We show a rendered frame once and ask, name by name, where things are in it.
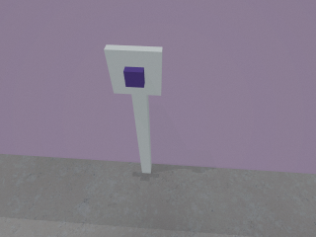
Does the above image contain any button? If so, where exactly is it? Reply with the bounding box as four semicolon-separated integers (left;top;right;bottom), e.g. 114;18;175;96
123;66;145;88

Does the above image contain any panel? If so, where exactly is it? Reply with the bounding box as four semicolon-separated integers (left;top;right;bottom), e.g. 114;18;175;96
104;44;163;174

